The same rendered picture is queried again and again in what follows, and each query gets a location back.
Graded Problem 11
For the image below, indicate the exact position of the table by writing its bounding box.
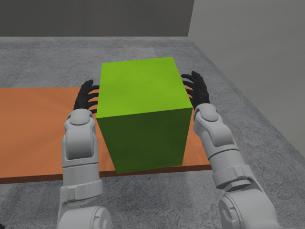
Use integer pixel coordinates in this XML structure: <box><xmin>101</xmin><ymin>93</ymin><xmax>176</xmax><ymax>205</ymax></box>
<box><xmin>0</xmin><ymin>86</ymin><xmax>212</xmax><ymax>229</ymax></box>

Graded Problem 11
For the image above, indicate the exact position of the right robot hand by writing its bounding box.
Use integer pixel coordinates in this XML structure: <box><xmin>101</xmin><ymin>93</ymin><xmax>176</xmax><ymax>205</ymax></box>
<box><xmin>181</xmin><ymin>71</ymin><xmax>210</xmax><ymax>111</ymax></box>

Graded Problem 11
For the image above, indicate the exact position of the robot right upper arm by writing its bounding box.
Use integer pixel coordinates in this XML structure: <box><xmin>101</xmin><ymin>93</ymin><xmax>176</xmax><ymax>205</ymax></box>
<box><xmin>219</xmin><ymin>188</ymin><xmax>295</xmax><ymax>229</ymax></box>

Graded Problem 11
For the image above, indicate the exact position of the left robot hand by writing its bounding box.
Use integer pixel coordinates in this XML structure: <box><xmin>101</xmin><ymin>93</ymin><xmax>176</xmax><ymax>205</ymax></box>
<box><xmin>73</xmin><ymin>79</ymin><xmax>100</xmax><ymax>114</ymax></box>

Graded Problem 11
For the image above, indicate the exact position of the robot left forearm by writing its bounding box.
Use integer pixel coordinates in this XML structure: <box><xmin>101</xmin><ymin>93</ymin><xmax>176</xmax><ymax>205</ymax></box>
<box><xmin>56</xmin><ymin>109</ymin><xmax>103</xmax><ymax>229</ymax></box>

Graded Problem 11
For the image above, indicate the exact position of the robot left upper arm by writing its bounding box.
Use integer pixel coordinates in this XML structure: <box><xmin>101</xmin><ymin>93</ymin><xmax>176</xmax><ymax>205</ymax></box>
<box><xmin>58</xmin><ymin>206</ymin><xmax>112</xmax><ymax>229</ymax></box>

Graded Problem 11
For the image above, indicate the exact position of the robot right forearm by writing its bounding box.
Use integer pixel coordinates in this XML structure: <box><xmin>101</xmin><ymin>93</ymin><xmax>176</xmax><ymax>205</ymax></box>
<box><xmin>193</xmin><ymin>103</ymin><xmax>279</xmax><ymax>222</ymax></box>

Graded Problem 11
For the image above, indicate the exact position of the carton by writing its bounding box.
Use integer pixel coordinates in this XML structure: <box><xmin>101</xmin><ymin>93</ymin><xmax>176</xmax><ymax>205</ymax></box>
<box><xmin>96</xmin><ymin>57</ymin><xmax>193</xmax><ymax>174</ymax></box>

